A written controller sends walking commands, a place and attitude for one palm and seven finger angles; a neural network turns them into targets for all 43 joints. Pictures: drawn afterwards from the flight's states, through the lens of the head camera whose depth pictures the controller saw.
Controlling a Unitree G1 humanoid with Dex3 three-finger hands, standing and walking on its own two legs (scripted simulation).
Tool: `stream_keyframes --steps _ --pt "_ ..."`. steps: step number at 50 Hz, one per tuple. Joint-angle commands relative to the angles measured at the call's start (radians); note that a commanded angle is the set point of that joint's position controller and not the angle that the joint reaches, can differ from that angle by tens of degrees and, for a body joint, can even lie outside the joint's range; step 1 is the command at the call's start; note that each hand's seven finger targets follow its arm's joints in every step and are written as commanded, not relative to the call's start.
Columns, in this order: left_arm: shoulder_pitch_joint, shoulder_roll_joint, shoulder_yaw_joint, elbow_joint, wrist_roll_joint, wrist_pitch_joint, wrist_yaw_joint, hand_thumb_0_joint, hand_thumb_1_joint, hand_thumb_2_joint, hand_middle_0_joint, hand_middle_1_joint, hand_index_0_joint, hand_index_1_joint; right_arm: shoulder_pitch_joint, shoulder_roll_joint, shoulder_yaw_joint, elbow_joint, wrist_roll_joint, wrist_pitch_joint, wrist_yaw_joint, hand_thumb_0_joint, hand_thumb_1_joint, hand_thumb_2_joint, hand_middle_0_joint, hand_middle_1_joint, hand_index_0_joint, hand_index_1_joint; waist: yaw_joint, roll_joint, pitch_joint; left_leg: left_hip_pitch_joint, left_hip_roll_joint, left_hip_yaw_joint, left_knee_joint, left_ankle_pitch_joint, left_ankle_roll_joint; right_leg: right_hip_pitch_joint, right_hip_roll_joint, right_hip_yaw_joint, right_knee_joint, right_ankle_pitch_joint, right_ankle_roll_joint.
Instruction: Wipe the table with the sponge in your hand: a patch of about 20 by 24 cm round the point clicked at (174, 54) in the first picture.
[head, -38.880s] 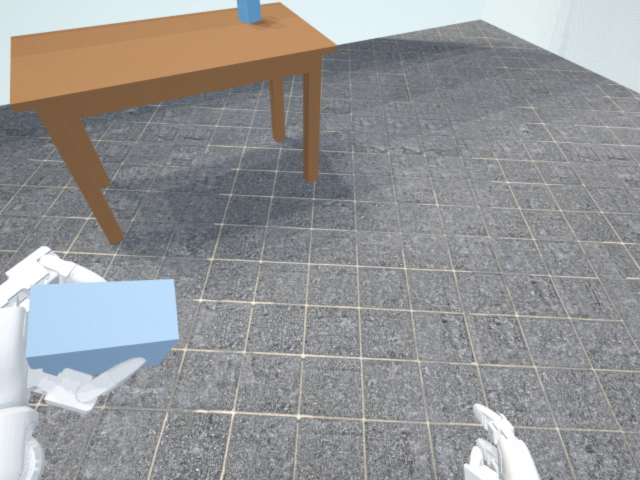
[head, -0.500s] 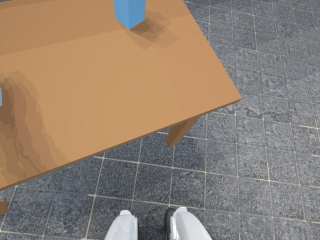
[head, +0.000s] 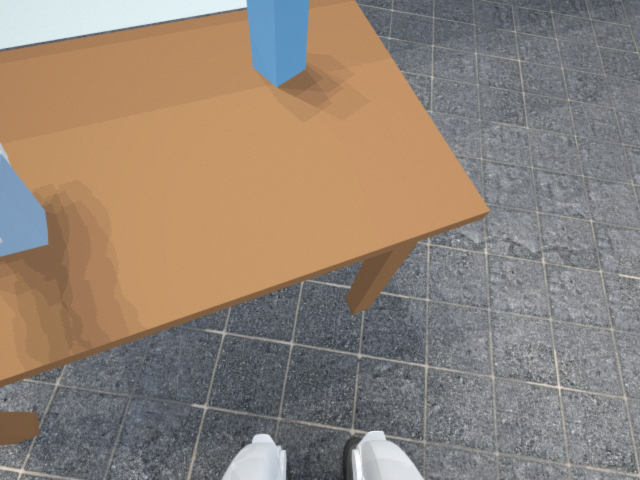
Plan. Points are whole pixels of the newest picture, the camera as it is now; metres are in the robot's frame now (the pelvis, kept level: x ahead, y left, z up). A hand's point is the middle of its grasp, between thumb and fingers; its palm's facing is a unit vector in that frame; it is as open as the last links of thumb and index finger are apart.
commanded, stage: wipe back along the first lane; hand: left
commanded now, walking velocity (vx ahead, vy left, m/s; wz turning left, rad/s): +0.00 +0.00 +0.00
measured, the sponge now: out of the picture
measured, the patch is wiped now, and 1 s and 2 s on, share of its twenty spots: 0.80 0.85 0.90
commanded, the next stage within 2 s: lift the sponge slowly off the table in 1.12 s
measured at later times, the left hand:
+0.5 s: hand out of the picture +0.38 +0.41 +0.02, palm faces -0.15 +0.00 -0.99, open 10.0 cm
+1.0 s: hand out of the picture +0.34 +0.39 +0.02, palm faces -0.11 +0.01 -0.99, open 10.0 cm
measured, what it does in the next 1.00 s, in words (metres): stands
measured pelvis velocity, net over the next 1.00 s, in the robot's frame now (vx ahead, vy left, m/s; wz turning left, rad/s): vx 0.00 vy -0.01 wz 0.02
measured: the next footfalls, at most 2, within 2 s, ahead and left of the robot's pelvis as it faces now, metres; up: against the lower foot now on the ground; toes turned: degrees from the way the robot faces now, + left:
none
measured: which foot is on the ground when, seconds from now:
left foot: down 0.00-1.00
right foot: down 0.00-1.00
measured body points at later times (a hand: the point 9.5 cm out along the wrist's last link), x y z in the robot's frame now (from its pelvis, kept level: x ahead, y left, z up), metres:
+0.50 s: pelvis +0.00 -0.01 +0.01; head +0.12 +0.02 +0.44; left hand +0.39 +0.40 +0.07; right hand +0.05 -0.29 -0.12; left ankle -0.03 +0.06 -0.68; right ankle +0.01 -0.15 -0.68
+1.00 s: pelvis +0.00 -0.01 +0.01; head +0.09 +0.00 +0.46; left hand +0.34 +0.38 +0.07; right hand +0.11 -0.28 -0.11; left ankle -0.03 +0.06 -0.68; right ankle +0.01 -0.15 -0.68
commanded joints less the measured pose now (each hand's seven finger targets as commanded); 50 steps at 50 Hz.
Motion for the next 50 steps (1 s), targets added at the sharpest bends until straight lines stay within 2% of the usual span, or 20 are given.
stream_keyframes --steps 1,4,7,10,11,15,18,19,21,24,27,29,32,33,38,42,44,46,49,50 --pt "-0.119 0.250 0.032 -0.082 0.011 0.000 0.009 0.000 0.100 1.300 -1.200 -1.600 -1.200 -1.600 0.172 -0.201 -0.073 -0.021 -0.004 -0.009 -0.009 0.000 -0.900 -0.900 0.200 0.300 0.200 0.300 0.032 0.082 -0.376 0.339 0.007 -0.068 -0.107 0.633 -0.084 0.192 0.056 -0.026 -0.015 0.280 -0.082" --pt "-0.105 0.217 0.007 -0.074 0.016 0.016 0.024 0.000 0.100 1.300 -1.200 -1.600 -1.200 -1.600 0.165 -0.198 -0.075 -0.025 -0.001 -0.015 -0.007 0.000 -0.900 -0.900 0.200 0.300 0.200 0.300 0.025 0.051 -0.350 0.310 0.001 -0.055 -0.113 0.564 -0.077 0.199 0.056 -0.025 -0.028 0.264 -0.080" --pt "-0.110 0.238 0.019 -0.075 0.019 0.028 0.034 0.000 0.100 1.300 -1.200 -1.600 -1.200 -1.600 0.160 -0.202 -0.074 -0.021 0.001 -0.021 -0.008 0.000 -0.900 -0.900 0.200 0.300 0.200 0.300 0.030 0.055 -0.357 0.302 -0.005 -0.055 -0.125 0.526 -0.074 0.213 0.053 -0.019 -0.026 0.254 -0.080" --pt "-0.075 0.193 -0.004 -0.068 0.016 0.041 0.036 0.000 0.100 1.300 -1.200 -1.600 -1.200 -1.600 0.150 -0.196 -0.078 -0.025 0.003 -0.031 -0.009 0.000 -0.900 -0.900 0.200 0.300 0.200 0.300 0.030 0.037 -0.337 0.298 -0.005 -0.048 -0.131 0.492 -0.069 0.212 0.052 -0.022 -0.038 0.235 -0.080" --pt "-0.084 0.211 0.012 -0.092 0.012 0.038 0.035 0.000 0.100 1.300 -1.200 -1.600 -1.200 -1.600 0.145 -0.199 -0.079 -0.026 0.001 -0.034 -0.009 0.000 -0.900 -0.900 0.200 0.300 0.200 0.300 0.039 0.080 -0.356 0.311 -0.005 -0.050 -0.134 0.516 -0.071 0.222 0.049 -0.020 -0.032 0.249 -0.084" --pt "-0.039 0.197 0.010 -0.090 0.006 0.045 0.035 0.000 0.100 1.300 -1.200 -1.600 -1.200 -1.600 0.137 -0.195 -0.078 -0.033 0.004 -0.042 -0.011 0.000 -0.900 -0.900 0.200 0.300 0.200 0.300 0.040 0.018 -0.357 0.290 -0.008 -0.039 -0.136 0.490 -0.061 0.260 0.049 -0.015 -0.042 0.265 -0.077" --pt "-0.015 0.153 -0.016 -0.100 0.003 0.045 0.035 0.000 0.100 1.300 -1.200 -1.600 -1.200 -1.600 0.128 -0.191 -0.082 -0.033 0.005 -0.049 -0.012 0.000 -0.900 -0.900 0.200 0.300 0.200 0.300 0.039 0.052 -0.324 0.315 -0.004 -0.044 -0.142 0.511 -0.068 0.229 0.048 -0.022 -0.042 0.255 -0.080" --pt "0.003 0.160 -0.003 -0.103 -0.001 0.047 0.036 0.000 0.100 1.300 -1.200 -1.600 -1.200 -1.600 0.125 -0.192 -0.083 -0.034 0.005 -0.050 -0.012 0.000 -0.900 -0.900 0.200 0.300 0.200 0.300 0.043 0.023 -0.320 0.308 -0.004 -0.043 -0.145 0.499 -0.065 0.244 0.048 -0.022 -0.047 0.253 -0.079" --pt "0.026 0.181 0.025 -0.124 -0.006 0.039 0.038 0.000 0.100 1.300 -1.200 -1.600 -1.200 -1.600 0.119 -0.192 -0.082 -0.038 0.003 -0.052 -0.012 0.000 -0.900 -0.900 0.200 0.300 0.200 0.300 0.061 0.041 -0.340 0.314 -0.004 -0.045 -0.150 0.529 -0.065 0.268 0.046 -0.021 -0.040 0.273 -0.084" --pt "0.091 0.104 -0.013 -0.136 -0.010 0.040 0.045 0.000 0.100 1.300 -1.200 -1.600 -1.200 -1.600 0.111 -0.181 -0.089 -0.044 0.006 -0.059 -0.009 0.000 -0.900 -0.900 0.200 0.300 0.200 0.300 0.055 0.019 -0.326 0.328 -0.002 -0.040 -0.145 0.557 -0.067 0.264 0.047 -0.023 -0.048 0.285 -0.078" --pt "0.113 0.130 0.018 -0.161 -0.014 0.042 0.055 0.000 0.100 1.300 -1.200 -1.600 -1.200 -1.600 0.100 -0.183 -0.091 -0.043 0.006 -0.060 -0.007 0.000 -0.900 -0.900 0.200 0.300 0.200 0.300 0.066 0.024 -0.330 0.338 -0.002 -0.043 -0.151 0.563 -0.067 0.278 0.046 -0.021 -0.046 0.287 -0.079" --pt "0.145 0.084 0.000 -0.169 -0.023 0.048 0.061 0.000 0.100 1.300 -1.200 -1.600 -1.200 -1.600 0.094 -0.179 -0.096 -0.050 0.007 -0.066 -0.007 0.000 -0.900 -0.900 0.200 0.300 0.200 0.300 0.061 -0.016 -0.309 0.320 -0.003 -0.036 -0.154 0.538 -0.059 0.294 0.044 -0.021 -0.057 0.296 -0.076" --pt "0.169 0.113 0.027 -0.195 -0.024 0.053 0.070 0.000 0.100 1.300 -1.200 -1.600 -1.200 -1.600 0.081 -0.179 -0.094 -0.049 0.007 -0.069 -0.006 0.000 -0.900 -0.900 0.200 0.300 0.200 0.300 0.079 0.027 -0.322 0.338 -0.006 -0.040 -0.164 0.562 -0.065 0.307 0.041 -0.019 -0.050 0.297 -0.079" --pt "0.186 0.053 -0.013 -0.186 -0.028 0.061 0.071 0.000 0.100 1.300 -1.200 -1.600 -1.200 -1.600 0.073 -0.174 -0.096 -0.052 0.008 -0.072 -0.005 0.000 -0.900 -0.900 0.200 0.300 0.200 0.300 0.064 0.018 -0.291 0.337 -0.001 -0.038 -0.164 0.559 -0.065 0.292 0.041 -0.026 -0.053 0.292 -0.077" --pt "0.224 0.004 -0.035 -0.235 -0.029 0.082 0.080 0.000 0.100 1.300 -1.200 -1.600 -1.200 -1.600 0.058 -0.168 -0.102 -0.059 0.007 -0.082 -0.006 0.000 -0.900 -0.900 0.200 0.300 0.200 0.300 0.065 0.015 -0.290 0.375 0.004 -0.047 -0.170 0.595 -0.070 0.290 0.038 -0.029 -0.060 0.289 -0.076" --pt "0.270 0.023 -0.010 -0.265 -0.037 0.098 0.081 0.000 0.100 1.300 -1.200 -1.600 -1.200 -1.600 0.039 -0.168 -0.098 -0.068 0.010 -0.091 -0.009 0.000 -0.900 -0.900 0.200 0.300 0.200 0.300 0.075 -0.016 -0.286 0.353 -0.004 -0.043 -0.181 0.554 -0.063 0.337 0.034 -0.021 -0.068 0.304 -0.076" --pt "0.294 -0.032 -0.045 -0.290 -0.041 0.107 0.081 0.000 0.100 1.300 -1.200 -1.600 -1.200 -1.600 0.025 -0.163 -0.098 -0.080 0.012 -0.099 -0.009 0.000 -0.900 -0.900 0.200 0.300 0.200 0.300 0.070 -0.012 -0.261 0.357 -0.001 -0.044 -0.189 0.540 -0.062 0.323 0.032 -0.028 -0.076 0.285 -0.075" --pt "0.313 -0.010 -0.025 -0.315 -0.043 0.113 0.080 0.000 0.100 1.300 -1.200 -1.600 -1.200 -1.600 0.010 -0.165 -0.097 -0.082 0.012 -0.103 -0.010 0.000 -0.900 -0.900 0.200 0.300 0.200 0.300 0.081 0.013 -0.260 0.367 -0.001 -0.047 -0.192 0.553 -0.063 0.333 0.029 -0.026 -0.075 0.283 -0.079" --pt "0.346 -0.050 -0.048 -0.331 -0.044 0.128 0.081 0.000 0.100 1.300 -1.200 -1.600 -1.200 -1.600 0.006 -0.159 -0.098 -0.088 0.012 -0.112 -0.013 0.000 -0.900 -0.900 0.200 0.300 0.200 0.300 0.074 -0.028 -0.249 0.368 -0.003 -0.045 -0.196 0.524 -0.062 0.333 0.030 -0.028 -0.084 0.275 -0.074" --pt "0.368 -0.053 -0.044 -0.340 -0.048 0.130 0.082 0.000 0.100 1.300 -1.200 -1.600 -1.200 -1.600 -0.004 -0.159 -0.097 -0.093 0.010 -0.116 -0.013 0.000 -0.900 -0.900 0.200 0.300 0.200 0.300 0.078 -0.008 -0.238 0.365 -0.004 -0.042 -0.199 0.511 -0.061 0.334 0.028 -0.028 -0.084 0.265 -0.075"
